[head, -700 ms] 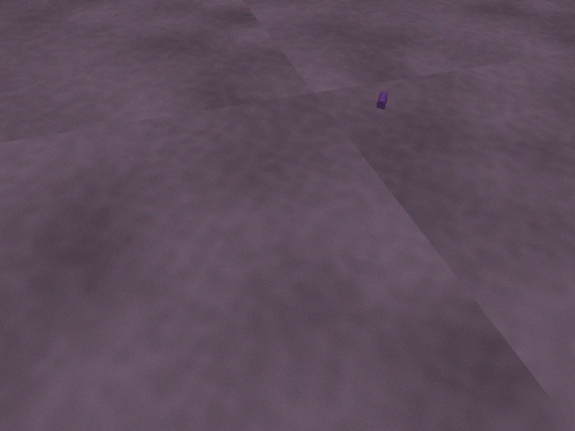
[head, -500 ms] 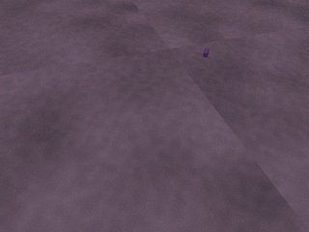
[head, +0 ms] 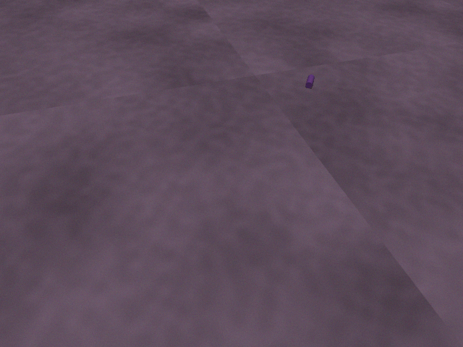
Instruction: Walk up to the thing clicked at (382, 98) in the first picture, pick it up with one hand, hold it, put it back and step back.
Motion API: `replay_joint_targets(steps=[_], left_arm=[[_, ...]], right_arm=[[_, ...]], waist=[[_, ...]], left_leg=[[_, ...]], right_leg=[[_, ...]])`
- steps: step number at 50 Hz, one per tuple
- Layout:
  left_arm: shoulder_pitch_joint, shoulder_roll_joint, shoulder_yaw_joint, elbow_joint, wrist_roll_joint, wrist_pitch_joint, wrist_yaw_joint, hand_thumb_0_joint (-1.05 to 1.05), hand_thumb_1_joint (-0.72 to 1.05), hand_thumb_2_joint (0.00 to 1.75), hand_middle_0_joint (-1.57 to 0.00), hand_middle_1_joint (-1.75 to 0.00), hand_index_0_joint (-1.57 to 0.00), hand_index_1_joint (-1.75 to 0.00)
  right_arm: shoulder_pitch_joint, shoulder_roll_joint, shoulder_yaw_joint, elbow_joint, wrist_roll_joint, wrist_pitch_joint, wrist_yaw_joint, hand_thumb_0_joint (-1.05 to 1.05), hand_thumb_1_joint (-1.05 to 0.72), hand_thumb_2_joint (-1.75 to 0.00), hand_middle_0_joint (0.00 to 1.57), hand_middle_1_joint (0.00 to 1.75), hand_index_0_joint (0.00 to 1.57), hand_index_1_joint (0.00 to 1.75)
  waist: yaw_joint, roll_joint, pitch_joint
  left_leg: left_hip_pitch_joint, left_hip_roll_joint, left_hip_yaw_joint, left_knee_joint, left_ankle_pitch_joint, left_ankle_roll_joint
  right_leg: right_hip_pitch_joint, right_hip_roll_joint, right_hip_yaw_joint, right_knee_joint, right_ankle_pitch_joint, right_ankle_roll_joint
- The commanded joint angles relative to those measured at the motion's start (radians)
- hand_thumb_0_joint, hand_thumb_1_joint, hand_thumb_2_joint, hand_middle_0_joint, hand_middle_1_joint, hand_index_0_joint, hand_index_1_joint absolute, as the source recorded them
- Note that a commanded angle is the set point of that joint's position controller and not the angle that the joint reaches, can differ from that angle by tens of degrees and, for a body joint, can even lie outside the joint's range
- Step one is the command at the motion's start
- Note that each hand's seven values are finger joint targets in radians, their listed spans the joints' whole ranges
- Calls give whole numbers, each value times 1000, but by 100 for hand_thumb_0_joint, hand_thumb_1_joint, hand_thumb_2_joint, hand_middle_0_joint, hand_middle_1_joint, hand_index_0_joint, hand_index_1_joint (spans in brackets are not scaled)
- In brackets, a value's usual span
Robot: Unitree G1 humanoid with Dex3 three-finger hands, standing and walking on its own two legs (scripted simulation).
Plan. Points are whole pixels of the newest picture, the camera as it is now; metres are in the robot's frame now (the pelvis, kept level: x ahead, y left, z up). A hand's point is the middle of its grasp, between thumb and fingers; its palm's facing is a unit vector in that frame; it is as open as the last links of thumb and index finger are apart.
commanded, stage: stand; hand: left
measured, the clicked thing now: (310, 81) +2.14 -0.73 -0.76
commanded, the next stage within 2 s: walk up in 0.42 s
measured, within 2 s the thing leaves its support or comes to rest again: neither
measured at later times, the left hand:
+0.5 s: hand out of the picture +0.08 +0.26 -0.15, palm faces -0.10 -0.94 -0.32, open 7.4 cm
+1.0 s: hand (168, 260) +0.33 +0.13 -0.13, palm faces -0.37 -0.81 -0.45, open 7.4 cm
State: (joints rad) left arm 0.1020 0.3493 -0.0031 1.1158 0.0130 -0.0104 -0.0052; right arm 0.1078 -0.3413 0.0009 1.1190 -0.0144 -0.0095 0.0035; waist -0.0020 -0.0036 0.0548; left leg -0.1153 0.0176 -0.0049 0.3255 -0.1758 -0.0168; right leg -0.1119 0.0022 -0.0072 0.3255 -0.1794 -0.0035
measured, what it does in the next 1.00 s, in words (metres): walks ahead, turning right: right foot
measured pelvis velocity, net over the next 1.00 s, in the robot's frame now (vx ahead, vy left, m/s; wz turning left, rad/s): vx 0.17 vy -0.11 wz -0.49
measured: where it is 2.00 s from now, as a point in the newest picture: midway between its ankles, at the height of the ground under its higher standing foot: (285, 211)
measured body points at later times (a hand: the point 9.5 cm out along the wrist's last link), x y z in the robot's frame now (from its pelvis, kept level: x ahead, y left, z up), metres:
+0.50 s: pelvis +0.01 +0.00 +0.00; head +0.01 +0.00 +0.45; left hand +0.08 +0.31 -0.13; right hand +0.08 -0.31 -0.13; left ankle +0.00 +0.13 -0.74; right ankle +0.00 -0.12 -0.75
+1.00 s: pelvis +0.17 -0.11 -0.02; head +0.14 -0.16 +0.43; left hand +0.35 +0.17 -0.10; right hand +0.18 -0.46 -0.14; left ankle +0.27 -0.01 -0.68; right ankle +0.12 -0.23 -0.75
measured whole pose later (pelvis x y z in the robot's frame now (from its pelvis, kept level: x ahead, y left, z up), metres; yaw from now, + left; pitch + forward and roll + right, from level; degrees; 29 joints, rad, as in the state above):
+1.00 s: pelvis +0.17 -0.11 -0.02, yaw -28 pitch -2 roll -1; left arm 0.30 0.36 0.03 0.99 -0.01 -0.06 -0.04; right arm 0.08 -0.49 -0.05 0.89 -0.03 -0.04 0.15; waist 0.05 0.15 0.01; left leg -0.55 0.07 0.00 1.10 -0.35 0.00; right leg -0.22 -0.02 -0.02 0.54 -0.29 0.00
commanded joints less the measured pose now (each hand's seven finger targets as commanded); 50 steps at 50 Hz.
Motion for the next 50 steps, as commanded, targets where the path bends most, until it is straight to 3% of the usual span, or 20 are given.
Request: replay_joint_targets(steps=[1, 20, 21, 23, 24, 25, 26, 27, 31, 33, 36, 38, 39, 40, 41, 42, 43, 44, 46, 50], left_arm=[[-36, 208, 39, -58, -1, -24, 15, 0, 90, 90, -20, -30, -20, -30], [-24, 210, 37, -57, -5, -26, 16, 0, 90, 90, -20, -30, -20, -30], [51, 378, 117, -150, 5, -28, -40, 0, 90, 90, -20, -30, -20, -30], [-136, 331, 109, -198, 4, -26, -63, 0, 90, 90, -20, -30, -20, -30], [-262, 285, 111, -242, 5, -31, -68, 0, 90, 90, -20, -30, -20, -30], [-285, 255, 109, -262, 6, -35, -69, 0, 90, 90, -20, -30, -20, -30], [-225, 288, 111, -264, 15, -34, -72, 0, 90, 90, -20, -30, -20, -30], [-152, 305, 112, -247, 7, -34, -76, 0, 90, 90, -20, -30, -20, -30], [-9, 305, 123, -203, -11, -18, -117, 0, 90, 90, -20, -30, -20, -30], [9, 304, 127, -199, -8, -18, -124, 0, 90, 90, -20, -30, -20, -30], [-29, 309, 133, -214, -3, -26, -124, 0, 90, 90, -20, -30, -20, -30], [65, 307, 135, -187, -1, -31, -113, 0, 90, 90, -20, -30, -20, -30], [193, 345, 151, -145, 1, -38, -99, 0, 90, 90, -20, -30, -20, -30], [369, 422, 178, -93, 3, -48, -75, 0, 90, 90, -20, -30, -20, -30], [395, 485, 189, -112, -3, -48, -54, 0, 90, 90, -20, -30, -20, -30], [346, 510, 183, -142, -17, -49, -50, 0, 90, 90, -20, -30, -20, -30], [253, 511, 175, -165, -24, -52, -37, 0, 90, 90, -20, -30, -20, -30], [201, 489, 166, -186, -30, -58, -21, 0, 90, 90, -20, -30, -20, -30], [109, 444, 149, -206, -31, -69, 7, 0, 90, 90, -20, -30, -20, -30], [62, 398, 129, -224, -35, -105, 11, 0, 90, 90, -20, -30, -20, -30]], right_arm=[[-43, -214, -42, -55, 5, -20, -13, 0, -90, -90, 20, 30, 20, 30], [-24, -214, -40, -52, 5, -19, -13, 0, -90, -90, 20, 30, 20, 30], [-46, -387, -141, -193, -23, -56, 37, 0, -90, -90, 20, 30, 20, 30], [54, -356, -144, -159, -31, -61, 57, 0, -90, -90, 20, 30, 20, 30], [164, -366, -156, -155, -18, -63, 54, 0, -90, -90, 20, 30, 20, 30], [143, -396, -169, -165, -18, -66, 52, 0, -90, -90, 20, 30, 20, 30], [8, -408, -173, -217, -17, -72, 51, 0, -90, -90, 20, 30, 20, 30], [-51, -396, -168, -250, -19, -78, 51, 0, -90, -90, 20, 30, 20, 30], [-145, -398, -167, -283, -16, -103, 71, 0, -90, -90, 20, 30, 20, 30], [-144, -386, -166, -294, -18, -101, 85, 0, -90, -90, 20, 30, 20, 30], [-113, -403, -169, -291, -19, -89, 94, 0, -90, -90, 20, 30, 20, 30], [-160, -393, -164, -309, -21, -78, 97, 0, -90, -90, 20, 30, 20, 30], [-187, -358, -150, -328, -22, -71, 98, 0, -90, -90, 20, 30, 20, 30], [-188, -288, -119, -357, -27, -67, 107, 0, -90, -90, 20, 30, 20, 30], [-206, -246, -92, -394, -17, -65, 118, 0, -90, -90, 20, 30, 20, 30], [-249, -303, -99, -432, -11, -74, 128, 0, -90, -90, 20, 30, 20, 30], [-264, -338, -101, -418, -12, -84, 127, 0, -90, -90, 20, 30, 20, 30], [-246, -342, -101, -396, 3, -91, 128, 0, -90, -90, 20, 30, 20, 30], [-145, -352, -97, -347, 11, -82, 126, 0, -90, -90, 20, 30, 20, 30], [-111, -345, -109, -352, -16, -44, 152, 0, -90, -90, 20, 30, 20, 30]], waist=[[1, 12, -82], [-2, 10, -80], [-22, 83, -178], [-131, 54, -65], [-211, 155, -82], [-192, 276, -87], [-109, 206, -79], [-55, 155, -94], [31, 160, -74], [30, 141, -65], [17, 98, -21], [75, 48, -23], [145, -99, -46], [221, -336, -88], [219, -418, -4], [182, -347, 1], [139, -217, -4], [106, -148, -46], [29, -117, -70], [-21, -125, 21]], left_leg=[[18, 110, -88, -46, 112, 33], [18, 110, -87, -48, 111, 35], [165, 96, -17, 143, -386, 81], [362, 117, -50, 89, -487, 127], [444, 253, -183, -45, -561, 175], [362, 440, -348, -184, -556, 242], [253, 522, -358, -222, -482, 254], [190, 506, -316, -225, -440, 237], [64, 375, -34, -204, -452, 174], [102, 306, 103, -129, -376, 161], [-23, 291, 173, -56, -432, 164], [-155, 252, 247, 84, -458, 152], [-286, 183, 300, 352, -430, 122], [-508, 78, 295, 754, -412, 76], [-752, -1, 182, 965, -466, 28], [-784, -11, -9, 984, -407, 3], [-802, 44, -68, 972, -359, 0], [-800, 95, -102, 949, -310, 10], [-676, 124, -116, 853, -195, 22], [-510, 97, -63, 666, -37, -3]], right_leg=[[2, -128, 92, -55, 99, -23], [8, -133, 98, -59, 120, -23], [-229, -138, 283, -23, -352, -92], [-659, -98, 214, -22, -408, -37], [-774, -47, 85, 178, -325, -12], [-794, -47, 26, 465, -274, -31], [-731, -129, 47, 580, -276, -25], [-648, -153, 58, 609, -256, -25], [-492, -200, 19, 557, -163, 3], [-459, -182, -47, 469, -108, 10], [-324, -160, -137, 414, -66, 9], [-158, -126, -188, 367, -16, -5], [-1, -97, -142, 330, -60, -26], [172, -88, 54, 222, -325, -93], [156, -234, 474, -11, -747, -139], [132, -371, 906, -275, -867, -217], [161, -419, 932, -297, -823, -254], [195, -403, 796, -246, -691, -248], [95, -322, 547, -150, -485, -174], [-183, -207, 328, -230, -430, -144]])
